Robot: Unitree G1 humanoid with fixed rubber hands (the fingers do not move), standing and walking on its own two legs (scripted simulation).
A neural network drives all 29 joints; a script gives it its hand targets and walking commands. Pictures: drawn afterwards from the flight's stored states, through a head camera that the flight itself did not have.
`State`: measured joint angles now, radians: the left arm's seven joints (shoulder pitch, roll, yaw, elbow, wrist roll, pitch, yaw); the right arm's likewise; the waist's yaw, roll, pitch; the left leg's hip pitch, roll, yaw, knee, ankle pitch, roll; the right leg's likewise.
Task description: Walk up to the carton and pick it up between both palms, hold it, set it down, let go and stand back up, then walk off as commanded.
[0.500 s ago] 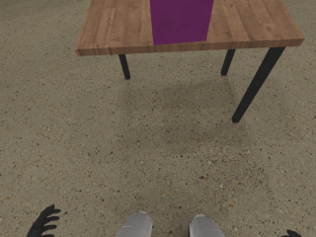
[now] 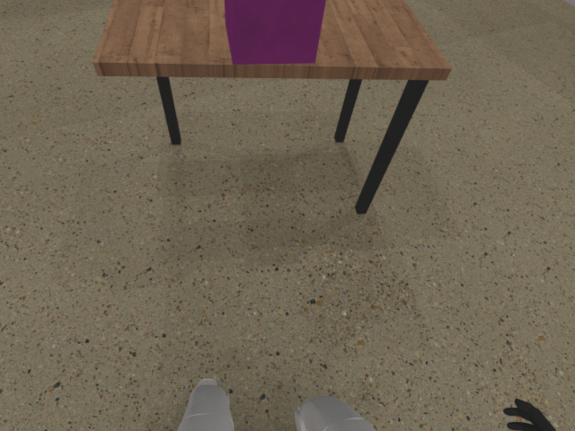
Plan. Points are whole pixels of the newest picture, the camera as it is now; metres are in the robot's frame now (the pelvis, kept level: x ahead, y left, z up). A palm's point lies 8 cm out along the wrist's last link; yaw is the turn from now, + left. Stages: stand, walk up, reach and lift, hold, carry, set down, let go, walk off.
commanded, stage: walk off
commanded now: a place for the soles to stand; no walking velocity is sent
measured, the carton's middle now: out of the picture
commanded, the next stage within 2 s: stand in 0.98 s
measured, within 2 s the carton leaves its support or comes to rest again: neither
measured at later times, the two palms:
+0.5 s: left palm out of the picture -0.07 +0.20 -0.01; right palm out of the picture -0.12 -0.45 -0.08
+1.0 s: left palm out of the picture -0.28 +0.12 -0.03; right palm out of the picture -0.20 -0.56 -0.08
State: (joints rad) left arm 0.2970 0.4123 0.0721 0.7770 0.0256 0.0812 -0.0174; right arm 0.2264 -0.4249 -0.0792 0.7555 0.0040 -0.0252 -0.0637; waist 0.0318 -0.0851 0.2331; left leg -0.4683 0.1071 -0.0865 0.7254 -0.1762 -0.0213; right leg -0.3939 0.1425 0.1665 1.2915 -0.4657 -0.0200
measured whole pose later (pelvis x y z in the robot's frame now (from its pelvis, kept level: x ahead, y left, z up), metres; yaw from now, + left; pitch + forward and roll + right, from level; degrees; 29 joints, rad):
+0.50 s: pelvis -0.17 -0.13 +0.05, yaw +0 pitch -3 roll +6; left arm 0.22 0.40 0.08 0.78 0.04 0.01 0.01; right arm 0.29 -0.44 -0.08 0.75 0.00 0.04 0.01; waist -0.04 0.00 0.16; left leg -0.34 -0.15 -0.08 0.98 -0.45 -0.02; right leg -0.38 0.04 0.11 0.38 -0.23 0.05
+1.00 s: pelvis -0.26 -0.23 +0.03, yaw +1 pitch +0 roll +1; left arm 0.45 0.43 0.10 0.83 0.03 -0.03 0.03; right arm 0.35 -0.49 -0.09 0.77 0.00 0.04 0.05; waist 0.03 0.08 0.02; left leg -0.51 -0.02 -0.06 1.03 -0.43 0.08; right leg -0.27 -0.06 0.06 0.65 -0.38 0.05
